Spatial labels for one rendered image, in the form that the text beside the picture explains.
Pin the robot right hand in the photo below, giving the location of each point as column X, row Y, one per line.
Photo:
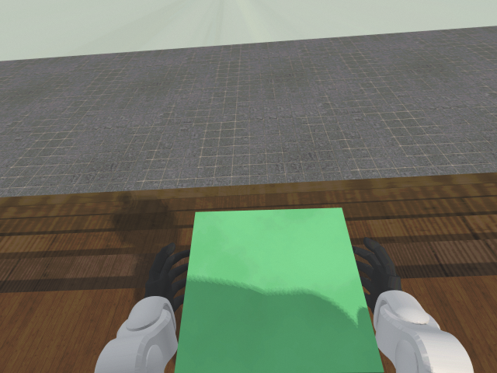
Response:
column 381, row 271

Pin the carton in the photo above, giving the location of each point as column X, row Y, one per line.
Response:
column 274, row 291

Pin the left robot forearm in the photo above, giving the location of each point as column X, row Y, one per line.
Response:
column 145, row 342

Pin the robot left hand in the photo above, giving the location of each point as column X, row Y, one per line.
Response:
column 161, row 277

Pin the right robot forearm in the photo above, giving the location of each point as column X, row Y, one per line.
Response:
column 412, row 339

